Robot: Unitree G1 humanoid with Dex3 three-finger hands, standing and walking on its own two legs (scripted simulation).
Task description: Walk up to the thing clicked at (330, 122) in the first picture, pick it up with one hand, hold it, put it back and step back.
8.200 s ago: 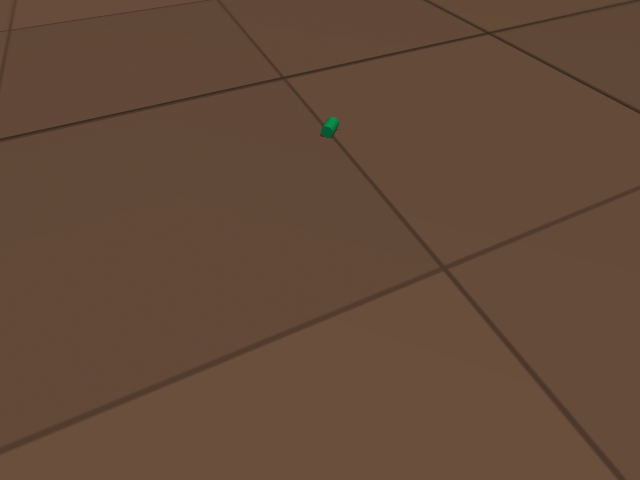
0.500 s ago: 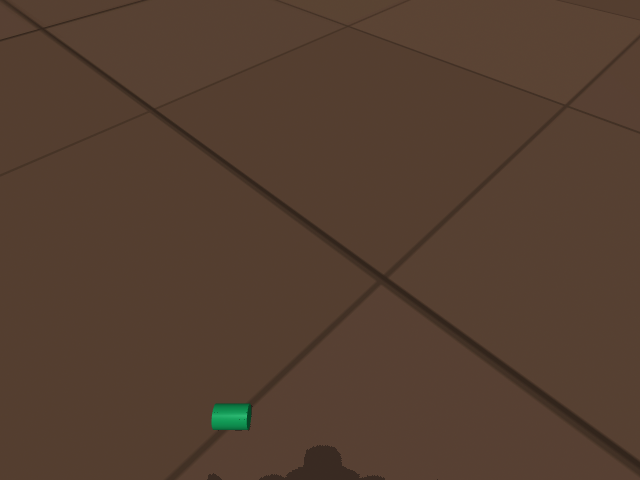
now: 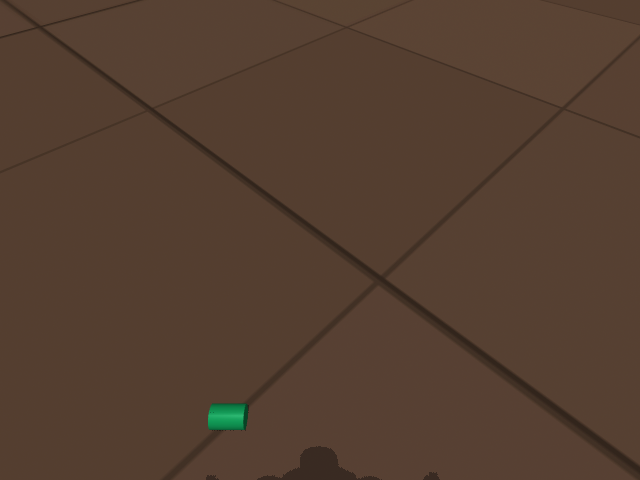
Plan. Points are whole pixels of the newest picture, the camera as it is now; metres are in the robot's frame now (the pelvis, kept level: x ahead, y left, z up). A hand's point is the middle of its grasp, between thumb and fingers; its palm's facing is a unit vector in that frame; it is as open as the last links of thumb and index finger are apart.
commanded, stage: stand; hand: left
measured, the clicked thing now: (228, 416) +0.40 +0.29 -0.75
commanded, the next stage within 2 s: none
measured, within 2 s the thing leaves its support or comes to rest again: neither
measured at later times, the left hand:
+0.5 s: hand out of the picture +0.07 +0.25 -0.16, palm faces -0.03 -0.94 -0.34, open 7.4 cm
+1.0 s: hand out of the picture +0.07 +0.26 -0.16, palm faces -0.03 -0.94 -0.34, open 7.4 cm
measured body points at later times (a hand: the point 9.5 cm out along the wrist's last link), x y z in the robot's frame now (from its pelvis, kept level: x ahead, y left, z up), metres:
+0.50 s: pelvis +0.00 +0.00 +0.00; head +0.00 +0.00 +0.45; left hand +0.07 +0.30 -0.13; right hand +0.07 -0.30 -0.13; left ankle +0.01 +0.13 -0.75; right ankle +0.00 -0.14 -0.75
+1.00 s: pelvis +0.00 +0.00 +0.00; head +0.01 +0.00 +0.45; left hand +0.07 +0.30 -0.13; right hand +0.08 -0.30 -0.13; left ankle +0.01 +0.13 -0.75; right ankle +0.00 -0.14 -0.75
